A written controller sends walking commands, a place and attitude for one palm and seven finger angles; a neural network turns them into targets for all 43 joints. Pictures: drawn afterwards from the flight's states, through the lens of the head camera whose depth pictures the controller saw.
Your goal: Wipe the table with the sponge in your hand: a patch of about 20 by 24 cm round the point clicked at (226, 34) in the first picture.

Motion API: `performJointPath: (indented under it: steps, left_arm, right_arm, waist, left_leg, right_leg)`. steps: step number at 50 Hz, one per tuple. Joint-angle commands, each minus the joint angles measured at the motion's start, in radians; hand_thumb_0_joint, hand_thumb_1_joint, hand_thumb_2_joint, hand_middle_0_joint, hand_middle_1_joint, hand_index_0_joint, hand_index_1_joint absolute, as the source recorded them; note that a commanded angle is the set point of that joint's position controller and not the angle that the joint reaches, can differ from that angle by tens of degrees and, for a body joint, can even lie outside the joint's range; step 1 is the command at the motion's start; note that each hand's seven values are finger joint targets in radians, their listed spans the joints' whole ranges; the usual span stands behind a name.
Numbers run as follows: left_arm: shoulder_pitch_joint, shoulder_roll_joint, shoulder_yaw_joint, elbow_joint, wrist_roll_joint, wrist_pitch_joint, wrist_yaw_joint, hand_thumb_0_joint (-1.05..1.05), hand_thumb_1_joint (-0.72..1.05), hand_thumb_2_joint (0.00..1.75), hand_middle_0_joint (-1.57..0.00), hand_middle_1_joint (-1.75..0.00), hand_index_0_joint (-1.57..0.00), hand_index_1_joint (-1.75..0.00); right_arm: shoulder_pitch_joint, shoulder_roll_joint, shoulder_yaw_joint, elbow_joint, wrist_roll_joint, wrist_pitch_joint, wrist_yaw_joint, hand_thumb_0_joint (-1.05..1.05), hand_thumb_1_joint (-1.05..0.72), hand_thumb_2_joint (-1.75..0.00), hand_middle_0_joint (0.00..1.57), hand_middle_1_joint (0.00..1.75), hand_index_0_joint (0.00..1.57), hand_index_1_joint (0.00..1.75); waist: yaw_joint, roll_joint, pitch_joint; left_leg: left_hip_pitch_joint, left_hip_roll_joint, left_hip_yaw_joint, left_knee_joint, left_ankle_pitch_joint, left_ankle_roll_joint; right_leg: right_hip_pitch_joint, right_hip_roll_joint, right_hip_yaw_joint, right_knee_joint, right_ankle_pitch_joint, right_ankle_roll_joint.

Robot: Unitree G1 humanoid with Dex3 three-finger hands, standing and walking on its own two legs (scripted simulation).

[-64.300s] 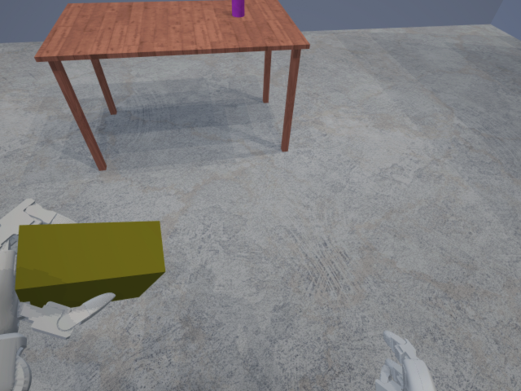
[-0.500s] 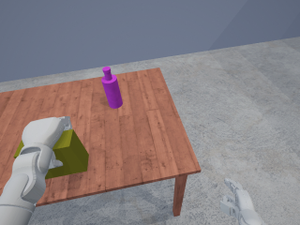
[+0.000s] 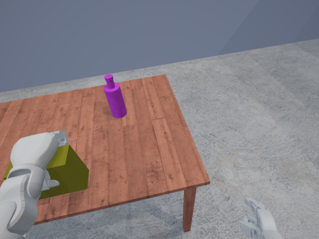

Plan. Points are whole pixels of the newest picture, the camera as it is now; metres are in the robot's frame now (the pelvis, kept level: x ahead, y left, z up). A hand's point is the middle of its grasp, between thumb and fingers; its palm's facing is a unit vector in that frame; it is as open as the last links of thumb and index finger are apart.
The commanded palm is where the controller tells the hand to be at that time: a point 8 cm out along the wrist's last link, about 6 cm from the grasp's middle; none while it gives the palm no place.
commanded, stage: bring the sponge back beside the body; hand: left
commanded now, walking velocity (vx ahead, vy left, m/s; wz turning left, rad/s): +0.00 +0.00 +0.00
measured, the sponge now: (56, 177) +0.24 +0.32 +0.03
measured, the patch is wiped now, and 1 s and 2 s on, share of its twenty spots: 1.00 1.00 1.00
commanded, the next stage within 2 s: step back with the hand held close in 1.22 s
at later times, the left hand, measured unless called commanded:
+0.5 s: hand (39, 177) +0.20 +0.30 +0.10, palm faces +0.02 -0.08 -1.00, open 10.1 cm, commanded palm +0.17 +0.29 +0.17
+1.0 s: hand (33, 199) +0.15 +0.28 +0.10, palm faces +0.02 -0.10 -0.99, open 10.1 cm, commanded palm +0.12 +0.28 +0.18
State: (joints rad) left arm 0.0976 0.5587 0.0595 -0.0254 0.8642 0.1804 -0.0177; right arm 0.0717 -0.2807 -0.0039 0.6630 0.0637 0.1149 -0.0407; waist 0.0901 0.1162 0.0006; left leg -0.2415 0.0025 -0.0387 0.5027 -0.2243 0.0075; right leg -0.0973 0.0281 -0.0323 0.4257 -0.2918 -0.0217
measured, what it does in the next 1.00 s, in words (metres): stands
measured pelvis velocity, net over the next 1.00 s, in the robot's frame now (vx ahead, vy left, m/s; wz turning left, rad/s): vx -0.03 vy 0.00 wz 0.01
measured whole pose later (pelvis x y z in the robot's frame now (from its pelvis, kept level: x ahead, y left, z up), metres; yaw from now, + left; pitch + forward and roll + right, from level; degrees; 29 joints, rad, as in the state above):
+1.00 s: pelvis -0.03 +0.00 +0.00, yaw +0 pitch -6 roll -1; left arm 0.32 0.53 0.03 -0.30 0.84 0.27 -0.05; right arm 0.02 -0.26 0.03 0.65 0.06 0.07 -0.05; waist 0.13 0.15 0.01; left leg -0.21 0.01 -0.05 0.50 -0.19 0.00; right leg -0.08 0.03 -0.04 0.45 -0.27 -0.03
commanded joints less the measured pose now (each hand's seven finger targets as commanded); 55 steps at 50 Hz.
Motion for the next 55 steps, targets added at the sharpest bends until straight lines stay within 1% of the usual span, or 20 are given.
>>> performJointPath:
  steps: [1,3,5,9,15,17,18,22,25,27,32,34,35,41,45,46,49,50,54,55]
  left_arm:
    - [-0.215,0.265,0.163,-0.231,0.009,0.021,0.039,0.00,0.10,1.30,-1.20,-1.60,-1.20,-1.60]
    - [-0.202,0.238,0.129,-0.225,0.003,0.028,0.024,0.00,0.10,1.30,-1.20,-1.60,-1.20,-1.60]
    - [-0.216,0.250,0.132,-0.241,0.000,0.028,0.015,0.00,0.10,1.30,-1.20,-1.60,-1.20,-1.60]
    - [-0.231,0.255,0.126,-0.300,0.017,0.002,0.011,0.00,0.10,1.30,-1.20,-1.60,-1.20,-1.60]
    - [-0.194,0.293,0.190,-0.329,0.024,0.004,0.035,0.00,0.10,1.30,-1.20,-1.60,-1.20,-1.60]
    - [-0.173,0.251,0.160,-0.321,0.020,0.016,0.040,0.00,0.10,1.30,-1.20,-1.60,-1.20,-1.60]
    - [-0.161,0.259,0.171,-0.302,0.020,0.030,0.039,0.00,0.10,1.30,-1.20,-1.60,-1.20,-1.60]
    - [-0.113,0.228,0.138,-0.300,0.003,0.060,0.018,0.00,0.10,1.30,-1.20,-1.60,-1.20,-1.60]
    - [-0.093,0.218,0.119,-0.382,0.004,0.063,0.001,0.00,0.10,1.30,-1.20,-1.60,-1.20,-1.60]
    - [-0.065,0.214,0.113,-0.423,0.001,0.045,-0.002,0.00,0.10,1.30,-1.20,-1.60,-1.20,-1.60]
    - [-0.018,0.252,0.168,-0.477,0.010,0.013,0.019,0.00,0.10,1.30,-1.20,-1.60,-1.20,-1.60]
    - [0.004,0.265,0.192,-0.499,0.012,0.004,0.039,0.00,0.10,1.30,-1.20,-1.60,-1.20,-1.60]
    - [0.014,0.284,0.217,-0.512,0.015,0.013,0.045,0.00,0.10,1.30,-1.20,-1.60,-1.20,-1.60]
    - [0.066,0.192,0.152,-0.496,-0.012,0.053,0.050,0.00,0.10,1.30,-1.20,-1.60,-1.20,-1.60]
    - [0.051,0.180,0.113,-0.485,-0.010,0.081,0.021,0.00,0.10,1.30,-1.20,-1.60,-1.20,-1.60]
    - [0.027,0.179,0.101,-0.477,-0.004,0.081,0.013,0.00,0.10,1.30,-1.20,-1.60,-1.20,-1.60]
    - [0.015,0.206,0.108,-0.485,0.012,0.064,0.007,0.00,0.10,1.30,-1.20,-1.60,-1.20,-1.60]
    - [0.005,0.227,0.128,-0.518,0.017,0.060,0.005,0.00,0.10,1.30,-1.20,-1.60,-1.20,-1.60]
    - [0.028,0.249,0.164,-0.531,0.023,0.025,0.028,0.00,0.10,1.30,-1.20,-1.60,-1.20,-1.60]
    - [0.031,0.269,0.190,-0.547,0.028,0.028,0.030,0.00,0.10,1.30,-1.20,-1.60,-1.20,-1.60]
  right_arm:
    - [-0.230,-0.097,-0.027,-0.183,0.004,-0.066,0.000,0.00,-0.90,-0.90,0.20,0.30,0.20,0.30]
    - [-0.230,-0.096,-0.024,-0.187,0.004,-0.068,-0.002,0.00,-0.90,-0.90,0.20,0.30,0.20,0.30]
    - [-0.246,-0.094,-0.020,-0.187,0.009,-0.071,-0.007,0.00,-0.90,-0.90,0.20,0.30,0.20,0.30]
    - [-0.241,-0.088,-0.020,-0.186,0.001,-0.078,-0.015,0.00,-0.90,-0.90,0.20,0.30,0.20,0.30]
    - [-0.262,-0.081,-0.012,-0.184,-0.006,-0.080,-0.013,0.00,-0.90,-0.90,0.20,0.30,0.20,0.30]
    - [-0.263,-0.075,-0.013,-0.182,-0.004,-0.079,-0.010,0.00,-0.90,-0.90,0.20,0.30,0.20,0.30]
    - [-0.263,-0.082,-0.011,-0.179,-0.008,-0.074,-0.009,0.00,-0.90,-0.90,0.20,0.30,0.20,0.30]
    - [-0.279,-0.083,-0.009,-0.185,-0.001,-0.072,-0.006,0.00,-0.90,-0.90,0.20,0.30,0.20,0.30]
    - [-0.300,-0.081,-0.004,-0.200,0.000,-0.079,-0.002,0.00,-0.90,-0.90,0.20,0.30,0.20,0.30]
    - [-0.285,-0.075,-0.006,-0.202,-0.003,-0.087,-0.003,0.00,-0.90,-0.90,0.20,0.30,0.20,0.30]
    - [-0.273,-0.071,-0.010,-0.201,-0.011,-0.097,-0.009,0.00,-0.90,-0.90,0.20,0.30,0.20,0.30]
    - [-0.265,-0.071,-0.014,-0.199,-0.015,-0.096,-0.008,0.00,-0.90,-0.90,0.20,0.30,0.20,0.30]
    - [-0.283,-0.072,-0.013,-0.203,-0.012,-0.098,-0.007,0.00,-0.90,-0.90,0.20,0.30,0.20,0.30]
    - [-0.296,-0.069,-0.011,-0.200,-0.005,-0.098,0.001,0.00,-0.90,-0.90,0.20,0.30,0.20,0.30]
    - [-0.314,-0.073,-0.007,-0.205,0.000,-0.101,-0.004,0.00,-0.90,-0.90,0.20,0.30,0.20,0.30]
    - [-0.305,-0.072,-0.004,-0.201,-0.002,-0.103,-0.008,0.00,-0.90,-0.90,0.20,0.30,0.20,0.30]
    - [-0.294,-0.072,-0.007,-0.197,-0.008,-0.105,-0.017,0.00,-0.90,-0.90,0.20,0.30,0.20,0.30]
    - [-0.313,-0.068,-0.002,-0.211,-0.006,-0.112,-0.018,0.00,-0.90,-0.90,0.20,0.30,0.20,0.30]
    - [-0.281,-0.063,-0.005,-0.201,-0.017,-0.117,-0.022,0.00,-0.90,-0.90,0.20,0.30,0.20,0.30]
    - [-0.294,-0.064,-0.003,-0.206,-0.013,-0.119,-0.018,0.00,-0.90,-0.90,0.20,0.30,0.20,0.30]
  waist:
    - [0.011,-0.023,-0.203]
    - [0.003,-0.048,-0.175]
    - [-0.006,-0.030,-0.156]
    - [-0.001,-0.014,-0.196]
    - [0.024,0.027,-0.184]
    - [0.023,0.012,-0.166]
    - [0.029,-0.017,-0.156]
    - [0.024,-0.031,-0.144]
    - [0.021,0.019,-0.151]
    - [0.023,0.010,-0.159]
    - [0.034,-0.013,-0.142]
    - [0.041,0.006,-0.151]
    - [0.047,0.024,-0.137]
    - [0.041,-0.003,-0.103]
    - [0.025,-0.030,-0.071]
    - [0.027,-0.039,-0.084]
    - [0.026,-0.048,-0.086]
    - [0.031,-0.016,-0.086]
    - [0.043,0.003,-0.107]
    - [0.045,0.027,-0.105]
  left_leg:
    - [0.161,-0.032,-0.012,-0.031,0.246,0.048]
    - [0.153,-0.031,-0.014,-0.037,0.222,0.050]
    - [0.154,-0.027,-0.018,-0.047,0.189,0.049]
    - [0.185,-0.026,-0.015,-0.046,0.203,0.051]
    - [0.182,-0.027,-0.028,-0.059,0.192,0.041]
    - [0.177,-0.023,-0.018,-0.056,0.189,0.041]
    - [0.166,-0.025,-0.024,-0.062,0.188,0.039]
    - [0.146,-0.023,-0.016,-0.067,0.143,0.040]
    - [0.154,-0.025,-0.024,-0.070,0.146,0.040]
    - [0.159,-0.024,-0.022,-0.065,0.148,0.045]
    - [0.157,-0.022,-0.024,-0.062,0.120,0.046]
    - [0.160,-0.021,-0.026,-0.060,0.140,0.043]
    - [0.153,-0.022,-0.037,-0.067,0.122,0.042]
    - [0.132,-0.018,-0.029,-0.074,0.087,0.035]
    - [0.117,-0.019,-0.030,-0.083,0.051,0.038]
    - [0.113,-0.019,-0.025,-0.084,0.033,0.040]
    - [0.128,-0.022,-0.021,-0.077,0.039,0.045]
    - [0.127,-0.022,-0.028,-0.086,0.017,0.046]
    - [0.145,-0.027,-0.019,-0.064,0.059,0.044]
    - [0.138,-0.026,-0.032,-0.073,0.042,0.040]
  right_leg:
    - [-0.031,0.010,0.019,-0.064,0.315,-0.040]
    - [-0.050,0.009,0.013,-0.073,0.288,-0.035]
    - [-0.062,0.014,0.032,-0.083,0.240,-0.038]
    - [-0.050,0.010,0.019,-0.081,0.240,-0.036]
    - [-0.035,0.024,0.045,-0.094,0.212,-0.051]
    - [-0.047,0.018,0.032,-0.094,0.203,-0.046]
    - [-0.044,0.019,0.027,-0.097,0.207,-0.046]
    - [-0.050,0.017,0.036,-0.096,0.158,-0.040]
    - [-0.044,0.024,0.050,-0.092,0.168,-0.046]
    - [-0.043,0.020,0.027,-0.085,0.165,-0.041]
    - [-0.056,0.024,0.035,-0.092,0.124,-0.041]
    - [-0.044,0.023,0.033,-0.087,0.146,-0.044]
    - [-0.046,0.035,0.062,-0.092,0.128,-0.053]
    - [-0.067,0.024,0.044,-0.092,0.095,-0.042]
    - [-0.086,0.031,0.061,-0.099,0.067,-0.040]
    - [-0.082,0.022,0.039,-0.093,0.051,-0.033]
    - [-0.086,0.021,0.038,-0.099,0.047,-0.031]
    - [-0.081,0.031,0.061,-0.101,0.029,-0.038]
    - [-0.076,0.024,0.045,-0.100,0.054,-0.039]
    - [-0.068,0.037,0.073,-0.098,0.046,-0.048]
